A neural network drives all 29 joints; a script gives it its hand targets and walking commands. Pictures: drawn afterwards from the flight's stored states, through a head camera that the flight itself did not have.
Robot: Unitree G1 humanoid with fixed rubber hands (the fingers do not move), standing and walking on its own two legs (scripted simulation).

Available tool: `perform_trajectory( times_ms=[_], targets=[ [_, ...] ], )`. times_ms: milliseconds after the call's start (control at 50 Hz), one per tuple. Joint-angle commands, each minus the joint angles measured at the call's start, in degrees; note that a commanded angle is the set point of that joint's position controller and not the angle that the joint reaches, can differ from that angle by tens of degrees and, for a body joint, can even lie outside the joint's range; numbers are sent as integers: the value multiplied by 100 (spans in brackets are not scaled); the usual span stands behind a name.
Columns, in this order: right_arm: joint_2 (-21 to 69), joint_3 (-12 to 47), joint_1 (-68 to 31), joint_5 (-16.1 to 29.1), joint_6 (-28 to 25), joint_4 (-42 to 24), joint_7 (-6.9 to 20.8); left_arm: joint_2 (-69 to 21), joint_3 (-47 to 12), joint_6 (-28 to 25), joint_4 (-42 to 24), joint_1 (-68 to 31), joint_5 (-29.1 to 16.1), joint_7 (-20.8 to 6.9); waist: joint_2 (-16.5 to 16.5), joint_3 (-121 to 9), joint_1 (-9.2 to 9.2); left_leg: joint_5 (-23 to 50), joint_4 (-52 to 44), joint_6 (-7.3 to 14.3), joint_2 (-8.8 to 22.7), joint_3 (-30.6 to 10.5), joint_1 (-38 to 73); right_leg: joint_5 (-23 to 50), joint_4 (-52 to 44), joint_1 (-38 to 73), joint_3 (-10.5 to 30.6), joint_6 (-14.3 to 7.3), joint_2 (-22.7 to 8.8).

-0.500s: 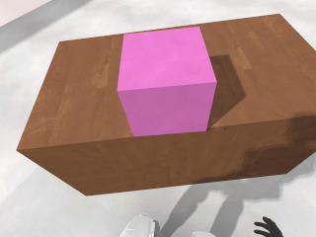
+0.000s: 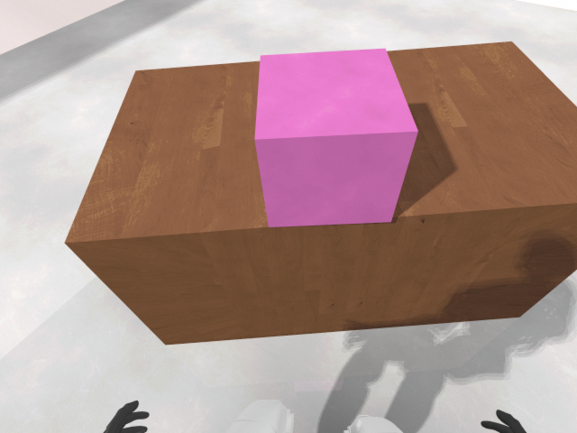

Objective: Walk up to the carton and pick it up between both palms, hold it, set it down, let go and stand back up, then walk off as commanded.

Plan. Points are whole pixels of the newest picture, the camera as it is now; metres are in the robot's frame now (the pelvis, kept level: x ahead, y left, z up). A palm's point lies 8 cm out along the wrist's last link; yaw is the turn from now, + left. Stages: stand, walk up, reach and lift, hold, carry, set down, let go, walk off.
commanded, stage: walk off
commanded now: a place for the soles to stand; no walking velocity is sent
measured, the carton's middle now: (326, 139) +0.65 -0.02 +0.01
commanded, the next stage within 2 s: stand in 1.96 s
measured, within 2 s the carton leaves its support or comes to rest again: neither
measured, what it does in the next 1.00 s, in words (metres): walks backwards: left foot, then right foot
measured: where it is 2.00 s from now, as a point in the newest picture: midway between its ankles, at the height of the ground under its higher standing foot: outside the picture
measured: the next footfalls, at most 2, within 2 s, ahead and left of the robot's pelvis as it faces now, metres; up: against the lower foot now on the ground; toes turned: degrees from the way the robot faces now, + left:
left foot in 0.10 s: +0.06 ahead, +0.13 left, +0.00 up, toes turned -3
right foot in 0.70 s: -0.11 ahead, -0.12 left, +0.00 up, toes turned +5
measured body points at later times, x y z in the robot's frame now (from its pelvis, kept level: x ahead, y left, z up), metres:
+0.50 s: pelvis -0.10 +0.05 +0.00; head -0.04 +0.09 +0.44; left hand -0.06 +0.34 -0.16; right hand +0.02 -0.25 -0.09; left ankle +0.02 +0.13 -0.71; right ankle -0.14 -0.08 -0.62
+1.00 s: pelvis -0.28 -0.02 -0.01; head -0.21 -0.06 +0.43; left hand -0.20 +0.31 -0.10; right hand -0.19 -0.30 -0.17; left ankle -0.33 +0.11 -0.59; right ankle -0.15 -0.12 -0.71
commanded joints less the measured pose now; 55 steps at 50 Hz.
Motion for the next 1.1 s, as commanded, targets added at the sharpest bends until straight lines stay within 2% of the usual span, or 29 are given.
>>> perform_trajectory(
  times_ms=[0, 40, 60, 80, 100, 120, 140, 200, 240, 320, 360, 380, 440, 460, 520, 600, 640, 680, 700, 720, 740, 760, 800, 840, 860, 920, 1000, 1040, 1080],
  targets=[
    [-1609, -446, 618, -587, -276, -418, 75, 1748, 496, -65, -999, -497, 159, 110, -1040, -789, -280, 207, -1389, 230, 403, -455, 734, 1953, -1303, -929, 1632, -1072, -1805],
    [-1602, -460, 1127, -667, -330, -286, 142, 1710, 474, -13, -938, -729, 155, 67, -621, -859, -673, 703, -3193, 385, 613, -580, 1658, 718, -547, -1621, 1177, -497, -1151],
    [-1848, -500, 942, -761, -365, -320, 128, 1383, 414, 31, -893, -443, 87, 67, 814, -799, -596, 713, -4340, 643, 1257, -1969, 1220, -658, 922, -1753, 493, -176, -41],
    [-2127, -494, 463, -747, -395, -543, 84, 1321, 413, 64, -823, -240, 51, 97, 1211, -596, -420, 1504, -4996, 880, 2199, -3504, 446, -1778, 2392, -1753, 686, 120, 741],
    [-2124, -493, 85, -733, -394, -560, 37, 1505, 451, 109, -658, 29, 43, 133, 439, -509, -247, 653, -5122, 939, 2200, -3438, -321, -1856, 2908, -1264, 1176, 54, 768],
    [-2287, -487, -245, -717, -405, -699, 25, 1586, 432, 162, -583, 323, 56, 95, 691, -389, -229, -1030, -5665, 769, 2244, -3321, -842, -1399, 3081, -1113, 1326, 53, 741],
    [-2234, -457, -572, -685, -364, -741, -18, 1693, 478, 180, -422, 395, 91, 94, 691, -49, -125, -1548, -5808, 734, 2166, -3218, -1192, -1124, 3482, -1088, 1272, 80, 734],
    [-1762, -321, -644, -678, -427, -801, 19, 1726, 508, 175, -358, 673, 20, 59, 836, -234, -122, -538, -5149, 437, 1752, -2548, 113, -823, 3347, -1419, 1281, 142, 618],
    [-1658, -350, -289, -614, -443, -852, 10, 1723, 518, 109, -408, 705, 46, 23, 815, -685, -282, 245, -4816, 488, 1673, -2283, 1058, -865, 3223, -1569, 1206, 192, 679],
    [-1568, -356, 67, -595, -521, -867, -67, 1635, 495, 42, -606, 820, 139, 9, 731, -1427, -429, 1844, -4326, 897, 1853, -2403, 2334, -1041, 3042, -1812, 1315, 195, 620],
    [-1570, -348, 107, -587, -498, -886, -91, 1639, 468, 46, -556, 958, 165, -14, 753, -1596, -424, 1959, -4292, 884, 1850, -2285, 2419, -1086, 2929, -1677, 1238, 247, 609],
    [-1555, -350, 205, -590, -510, -908, -96, 1619, 474, 38, -606, 988, 177, -2, 687, -1625, -470, 2032, -4219, 1110, 1938, -2359, 2387, -1179, 2943, -1655, 1172, 220, 572],
    [-1600, -347, 27, -572, -459, -921, -83, 1706, 488, 66, -498, 1069, 199, -17, 788, -1431, -466, 977, -4547, 1236, 1940, -2318, 1612, -1134, 3070, -1365, 1029, 250, 554],
    [-1680, -383, -41, -602, -459, -949, -98, 1638, 440, 106, -540, 1089, 208, -36, 797, -1228, -417, 667, -4592, 1490, 2035, -2431, 1068, -1225, 3116, -1218, 953, 248, 512],
    [-1818, -397, -510, -633, -341, -978, -68, 1778, 500, 162, -436, 1488, 250, -122, 1120, -1089, -187, -473, -5063, 1215, 1970, -2159, 48, -1196, 2731, -350, 552, 203, 495],
    [-1937, -444, -821, -686, -254, -1069, -75, 1689, 546, 189, -302, 1962, 181, -244, 1456, -1419, 44, -229, -5082, 878, 1906, -1812, -236, -1230, 1051, 731, 295, 84, -38],
    [-1937, -482, -721, -711, -219, -1034, -80, 1653, 612, 160, -229, 1990, 165, -258, 1024, -1632, 122, -423, -4661, 724, 1889, -1841, -507, -1307, 62, 1271, 415, -101, -212],
    [-1903, -521, -856, -709, -131, -973, -94, 1758, 649, 133, -135, 2367, 179, -253, 297, -1497, 447, -1266, -2820, 260, 1128, -1260, -1396, -1317, -905, 1557, 1118, -481, -523],
    [-1541, -437, -521, -632, -112, -797, -74, 1898, 631, 59, -226, 1832, 230, -194, -1361, -1122, 270, -994, -736, 31, -55, -232, -1169, -2564, -2142, 173, 2291, -611, -1015],
    [-1449, -385, -263, -678, -101, -771, -40, 2286, 695, -5, -591, 862, 347, -148, -1582, -676, 31, -519, 859, -100, -816, -554, -1200, -2960, -3176, -1456, 3925, -830, -2033],
    [-1750, -509, -136, -688, -48, -657, -79, 2582, 741, 48, -925, -79, 389, -102, -1434, -426, -119, -457, 1799, -83, -893, -1146, -760, -3621, -3488, -2501, 4098, -1080, -2278],
    [-1894, -553, -203, -628, -34, -532, -57, 2419, 715, 17, -1010, -501, 342, -33, -1107, -31, -308, -44, 1908, -16, -772, -1225, -692, -3474, -3495, -2587, 3814, -651, -2049],
    [-1952, -476, 181, -556, -62, -336, -15, 2018, 632, -13, -1137, -794, 258, 27, -1047, -8, -411, 587, 2144, -94, -685, -1094, -740, -2783, -2968, -2520, 2644, -224, -1343],
    [-1836, -445, 496, -527, -71, -387, 48, 1751, 677, -43, -1165, -505, 253, 38, -994, -346, -290, 860, 2481, -180, -645, -922, -622, -2193, -2569, -1753, 2344, -311, -1184],
    [-1825, -411, 628, -512, -84, -348, 56, 1670, 704, -33, -1184, -466, 210, 69, -1156, -554, -232, 792, 2524, -195, -657, -878, -837, -2016, -2323, -1128, 2345, -577, -1161],
    [-1792, -359, 750, -577, -139, -524, 97, 1680, 730, -103, -1117, 59, 142, 133, -813, -1225, -16, 526, 2118, -255, -470, -955, -1264, -1698, -2075, 334, 2581, -1008, -1667],
    [-1726, -369, 1098, -550, -219, -370, 146, 1652, 705, -83, -805, 239, 173, 87, -1273, -1843, 19, -375, 109, -107, -206, -286, -514, -2233, -2392, 1018, 2142, -784, -1517],
    [-1580, -337, 1478, -517, -231, -177, 175, 1746, 696, 7, -764, -1, 232, 40, -1978, -1703, -96, -814, -1270, 42, 74, 120, 306, -2347, -2672, 487, 1699, -567, -1385],
    [-1612, -364, 1784, -524, -240, 63, 196, 1832, 621, 80, -715, -158, 281, 28, -2125, -1589, -209, -1310, -2484, 212, 234, 278, 1055, -2092, -2669, -120, 1476, -488, -1408]
  ],
)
